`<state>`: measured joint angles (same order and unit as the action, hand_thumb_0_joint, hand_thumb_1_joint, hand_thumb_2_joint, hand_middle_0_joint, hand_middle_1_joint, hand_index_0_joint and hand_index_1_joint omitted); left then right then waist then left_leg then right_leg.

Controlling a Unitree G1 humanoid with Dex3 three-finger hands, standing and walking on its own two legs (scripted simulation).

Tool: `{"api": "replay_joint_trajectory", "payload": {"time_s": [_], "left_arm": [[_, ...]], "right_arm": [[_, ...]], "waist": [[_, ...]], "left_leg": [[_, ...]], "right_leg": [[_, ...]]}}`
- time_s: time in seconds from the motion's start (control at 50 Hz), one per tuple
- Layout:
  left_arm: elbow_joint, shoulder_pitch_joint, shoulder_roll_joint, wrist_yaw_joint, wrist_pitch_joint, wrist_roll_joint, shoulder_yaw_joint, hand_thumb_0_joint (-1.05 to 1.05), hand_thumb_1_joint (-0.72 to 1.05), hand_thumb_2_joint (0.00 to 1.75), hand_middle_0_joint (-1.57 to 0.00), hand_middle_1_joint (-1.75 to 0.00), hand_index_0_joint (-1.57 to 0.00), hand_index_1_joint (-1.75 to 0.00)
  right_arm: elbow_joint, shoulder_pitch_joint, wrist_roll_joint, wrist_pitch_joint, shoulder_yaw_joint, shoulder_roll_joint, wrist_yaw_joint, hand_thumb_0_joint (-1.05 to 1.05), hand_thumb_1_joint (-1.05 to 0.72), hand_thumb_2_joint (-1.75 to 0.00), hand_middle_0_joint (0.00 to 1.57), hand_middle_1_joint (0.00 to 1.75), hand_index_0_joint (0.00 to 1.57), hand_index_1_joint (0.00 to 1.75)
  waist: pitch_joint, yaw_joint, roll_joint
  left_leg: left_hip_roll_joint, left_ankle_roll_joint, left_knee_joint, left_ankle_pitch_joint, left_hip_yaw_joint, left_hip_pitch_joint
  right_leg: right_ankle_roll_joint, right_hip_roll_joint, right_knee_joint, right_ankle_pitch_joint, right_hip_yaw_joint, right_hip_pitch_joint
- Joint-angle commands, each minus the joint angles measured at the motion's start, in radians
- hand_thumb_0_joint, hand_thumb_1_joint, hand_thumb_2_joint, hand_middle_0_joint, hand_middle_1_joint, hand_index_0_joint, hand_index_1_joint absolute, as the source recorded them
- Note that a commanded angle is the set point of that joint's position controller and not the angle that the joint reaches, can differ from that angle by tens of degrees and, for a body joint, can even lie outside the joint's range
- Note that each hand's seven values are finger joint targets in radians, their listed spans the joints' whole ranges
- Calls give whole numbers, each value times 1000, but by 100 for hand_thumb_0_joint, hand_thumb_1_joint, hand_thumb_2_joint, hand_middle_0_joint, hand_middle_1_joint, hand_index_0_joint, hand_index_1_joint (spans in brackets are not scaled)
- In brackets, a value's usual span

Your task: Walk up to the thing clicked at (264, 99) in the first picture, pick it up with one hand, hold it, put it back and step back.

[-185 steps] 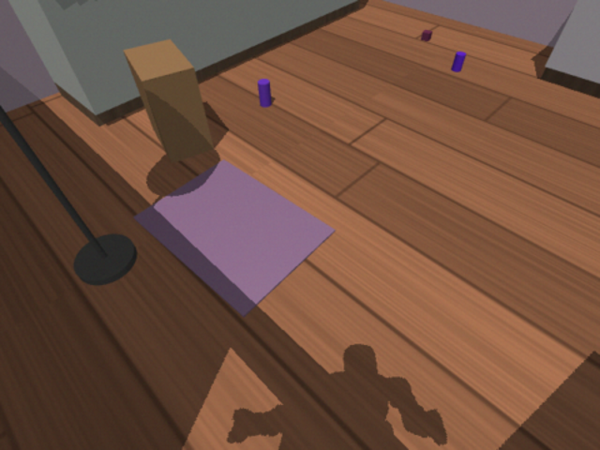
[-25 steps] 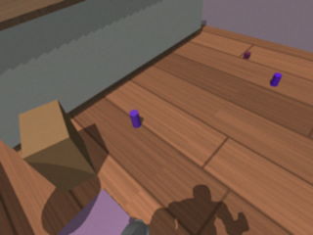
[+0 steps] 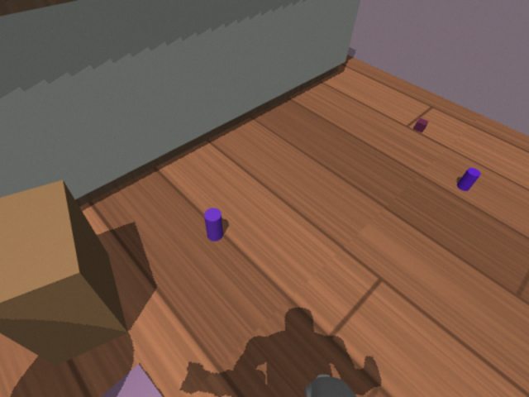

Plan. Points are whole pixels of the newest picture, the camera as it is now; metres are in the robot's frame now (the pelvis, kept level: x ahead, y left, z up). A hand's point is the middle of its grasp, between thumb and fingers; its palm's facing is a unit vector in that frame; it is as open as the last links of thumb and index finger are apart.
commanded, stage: walk up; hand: left
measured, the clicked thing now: (214, 225) +0.92 +0.21 -0.71
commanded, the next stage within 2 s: none
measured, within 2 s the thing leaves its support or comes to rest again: neither
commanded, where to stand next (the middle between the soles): +0.53 -0.02 m, yaw -1 degrees
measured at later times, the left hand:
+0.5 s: hand (167, 337) +0.24 +0.18 -0.12, palm faces -0.03 -0.90 -0.43, open 7.4 cm
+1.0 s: hand (156, 281) +0.37 +0.24 -0.17, palm faces +0.00 -0.94 -0.33, open 7.4 cm
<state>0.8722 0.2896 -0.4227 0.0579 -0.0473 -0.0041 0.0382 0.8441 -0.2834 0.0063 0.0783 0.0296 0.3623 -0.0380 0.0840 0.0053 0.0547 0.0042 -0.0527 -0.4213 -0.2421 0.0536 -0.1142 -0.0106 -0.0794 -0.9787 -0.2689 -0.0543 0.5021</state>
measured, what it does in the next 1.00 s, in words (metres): walks ahead: right foot, then left foot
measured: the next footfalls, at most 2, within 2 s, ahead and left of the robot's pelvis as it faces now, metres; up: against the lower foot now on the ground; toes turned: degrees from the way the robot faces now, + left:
right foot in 0.22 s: +0.24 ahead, -0.16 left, -0.01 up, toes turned -5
left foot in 0.82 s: +0.45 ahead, +0.06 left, -0.01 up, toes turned +4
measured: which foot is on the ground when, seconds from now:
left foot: down 0.00-0.24, up 0.26-0.80, down 0.82-1.00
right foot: up 0.00-0.20, down 0.22-0.84, up 0.86-1.00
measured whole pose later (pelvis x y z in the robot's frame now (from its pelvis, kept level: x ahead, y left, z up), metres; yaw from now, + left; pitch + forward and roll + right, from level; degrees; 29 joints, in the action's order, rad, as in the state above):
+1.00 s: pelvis +0.35 -0.02 -0.02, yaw +2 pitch -4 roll -2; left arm 0.86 0.35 -0.40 0.02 -0.06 0.00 0.03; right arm 0.78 -0.23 0.01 0.05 0.04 0.37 -0.04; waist 0.12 0.01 0.01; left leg 0.01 -0.07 -0.52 -0.19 0.05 -0.26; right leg -0.04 -0.01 -1.12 -0.41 -0.03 0.39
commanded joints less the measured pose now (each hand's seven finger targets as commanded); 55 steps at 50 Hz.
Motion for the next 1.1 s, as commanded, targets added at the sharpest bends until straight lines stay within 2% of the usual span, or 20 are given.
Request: {"api": "replay_joint_trajectory", "payload": {"time_s": [0.0,0.12,0.18,0.22,0.24,0.26,0.32,0.4,0.54,0.7,0.74,0.78,0.8,0.82,0.84,0.86,0.9,0.94,0.98,1.08], "left_arm": [[-76,-21,-156,5,-15,11,56,0,90,90,-20,-30,-20,-30],[-60,-50,-146,6,-32,10,70,0,90,90,-20,-30,-20,-30],[-11,118,-207,-14,-51,20,97,0,90,90,-20,-30,-20,-30],[-36,190,-318,-34,-66,22,123,0,90,90,-20,-30,-20,-30],[-40,136,-318,-35,-57,7,116,0,90,90,-20,-30,-20,-30],[-51,112,-299,-39,-55,-1,110,0,90,90,-20,-30,-20,-30],[-48,67,-225,-51,-63,-10,81,0,90,90,-20,-30,-20,-30],[-74,68,-209,-51,-74,2,79,0,90,90,-20,-30,-20,-30],[-88,108,-216,-60,-66,20,98,0,90,90,-20,-30,-20,-30],[-88,119,-230,-71,-61,16,100,0,90,90,-20,-30,-20,-30],[-92,101,-239,-73,-58,13,97,0,90,90,-20,-30,-20,-30],[-104,65,-240,-72,-57,5,88,0,90,90,-20,-30,-20,-30],[-110,117,-189,-69,-53,-4,66,0,90,90,-20,-30,-20,-30],[-122,182,-108,-65,-50,-15,47,0,90,90,-20,-30,-20,-30],[-103,198,-168,-71,-38,-15,62,0,90,90,-20,-30,-20,-30],[-88,146,-219,-74,-32,-1,64,0,90,90,-20,-30,-20,-30],[-78,144,-202,-59,-32,-4,56,0,90,90,-20,-30,-20,-30],[-55,186,-181,-45,-26,-8,56,0,90,90,-20,-30,-20,-30],[-45,198,-158,-41,-20,-7,58,0,90,90,-20,-30,-20,-30],[-58,136,-171,-47,-22,1,57,0,90,90,-20,-30,-20,-30]], "right_arm": [[-71,-5,-8,35,96,286,8,0,-90,-90,20,30,20,30],[-92,-4,-6,18,104,289,12,0,-90,-90,20,30,20,30],[-103,-37,-6,12,86,238,13,0,-90,-90,20,30,20,30],[-102,-156,-8,3,49,158,8,0,-90,-90,20,30,20,30],[-78,-115,-11,-7,78,261,18,0,-90,-90,20,30,20,30],[-68,-72,-13,-9,82,278,24,0,-90,-90,20,30,20,30],[-18,-116,14,-27,70,224,9,0,-90,-90,20,30,20,30],[-3,-129,-4,-54,78,205,-6,0,-90,-90,20,30,20,30],[-50,44,-21,-59,86,212,-21,0,-90,-90,20,30,20,30],[-92,134,-31,-46,72,197,-35,0,-90,-90,20,30,20,30],[-94,118,-34,-41,78,205,-36,0,-90,-90,20,30,20,30],[-59,-37,-41,-29,93,225,-29,0,-90,-90,20,30,20,30],[-34,-136,-55,-20,118,278,-18,0,-90,-90,20,30,20,30],[-52,-189,-65,-18,141,351,-5,0,-90,-90,20,30,20,30],[-74,-169,-29,-20,136,358,2,0,-90,-90,20,30,20,30],[-72,-146,-4,-23,142,351,3,0,-90,-90,20,30,20,30],[-102,-51,4,-23,106,281,14,0,-90,-90,20,30,20,30],[-106,-18,8,-11,91,250,16,0,-90,-90,20,30,20,30],[-115,-8,-2,-3,90,250,14,0,-90,-90,20,30,20,30],[-157,-11,-30,-18,108,277,-6,0,-90,-90,20,30,20,30]], "waist": [[59,-23,-210],[-33,-16,-181],[-158,71,-7],[-213,65,229],[-151,66,110],[-96,66,72],[-8,5,104],[-36,-8,123],[38,44,39],[27,49,37],[26,31,10],[-64,-62,-70],[-154,-100,-197],[-241,-97,-414],[-233,-87,-306],[-172,-88,-239],[-63,-41,-120],[-19,-14,-147],[-13,-6,-179],[44,-36,-248]], "left_leg": [[-214,-165,195,260,-89,-75],[-225,-122,66,288,-106,-47],[-140,-71,-306,305,-38,-115],[32,-9,-681,-275,-46,-422],[3,-3,-752,-257,-70,-470],[-30,5,-773,-218,-102,-483],[-47,10,-648,-45,-168,-386],[-8,34,-607,55,-142,-368],[-42,51,-391,110,-170,-499],[-88,1,-216,86,-78,-429],[-73,-18,-178,36,-48,-359],[-23,-49,-58,96,-23,-75],[-63,-99,-22,30,-118,143],[-295,-177,-13,35,-474,332],[-408,-263,106,-52,-731,325],[-434,-299,138,-91,-722,221],[-327,-190,145,82,-416,22],[-255,-145,146,191,-260,-55],[-225,-158,150,221,-196,-113],[-188,-167,209,-54,-159,-137]], "right_leg": [[24,-42,195,104,65,12],[-14,-2,407,205,92,-191],[-52,28,511,137,103,-501],[-134,-321,647,-51,-466,-676],[-221,-367,696,-91,-552,-618],[-229,-352,716,-41,-521,-530],[-12,-166,713,293,-153,-384],[-34,-122,712,461,-21,-387],[-62,-168,767,186,-35,-454],[-116,-215,645,526,-10,-544],[-129,-201,589,533,4,-515],[-116,-128,357,532,77,-410],[-81,-52,108,443,109,-268],[-24,79,-136,-55,131,-23],[-30,149,-214,-314,82,88],[-42,78,-277,-307,13,91],[-35,47,-223,-173,-65,19],[-25,24,-142,-99,-38,-33],[-6,34,-119,-50,-5,-68],[30,-4,173,-19,74,-40]]}}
